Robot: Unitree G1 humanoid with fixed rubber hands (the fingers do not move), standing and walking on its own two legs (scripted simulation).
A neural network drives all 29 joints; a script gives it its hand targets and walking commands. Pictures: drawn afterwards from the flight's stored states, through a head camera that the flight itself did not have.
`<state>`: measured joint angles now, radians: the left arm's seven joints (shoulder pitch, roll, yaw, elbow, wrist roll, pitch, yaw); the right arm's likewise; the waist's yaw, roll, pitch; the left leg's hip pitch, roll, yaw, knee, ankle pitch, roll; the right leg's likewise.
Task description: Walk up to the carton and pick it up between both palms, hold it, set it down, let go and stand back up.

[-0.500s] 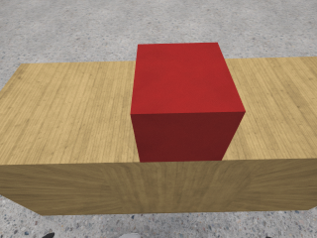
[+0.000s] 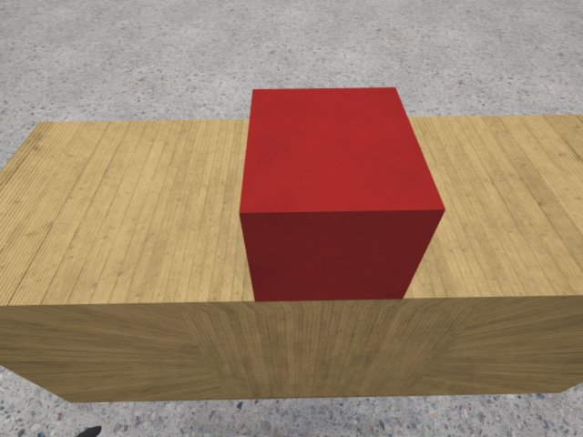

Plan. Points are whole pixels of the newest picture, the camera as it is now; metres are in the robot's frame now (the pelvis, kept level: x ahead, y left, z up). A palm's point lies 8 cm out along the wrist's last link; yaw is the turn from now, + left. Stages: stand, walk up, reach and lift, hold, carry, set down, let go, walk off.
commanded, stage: stand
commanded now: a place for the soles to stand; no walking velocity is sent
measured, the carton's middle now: (326, 192) +0.52 -0.04 +0.02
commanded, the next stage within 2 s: reach and lift in 0.04 s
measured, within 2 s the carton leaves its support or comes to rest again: neither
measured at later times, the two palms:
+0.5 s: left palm (130, 371) +0.22 +0.26 -0.07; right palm (529, 435) +0.16 -0.31 -0.07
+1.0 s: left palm out of the picture +0.12 +0.25 -0.04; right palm out of the picture +0.13 -0.28 -0.04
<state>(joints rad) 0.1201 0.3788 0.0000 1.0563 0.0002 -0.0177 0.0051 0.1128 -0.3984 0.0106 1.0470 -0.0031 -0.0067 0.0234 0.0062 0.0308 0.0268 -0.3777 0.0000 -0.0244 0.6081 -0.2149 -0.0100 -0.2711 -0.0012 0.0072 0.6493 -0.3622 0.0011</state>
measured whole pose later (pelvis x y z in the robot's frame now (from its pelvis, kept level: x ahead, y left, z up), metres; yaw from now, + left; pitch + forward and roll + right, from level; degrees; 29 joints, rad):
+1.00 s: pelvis -0.02 -0.02 +0.01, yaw -1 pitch -5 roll +1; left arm 0.30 0.30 0.05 0.36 0.00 0.20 0.05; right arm 0.29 -0.33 -0.02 0.54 0.04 -0.15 0.07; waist 0.04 -0.03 0.03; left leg -0.28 0.01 -0.02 0.52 -0.18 -0.02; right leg -0.20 0.01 0.01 0.61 -0.33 -0.03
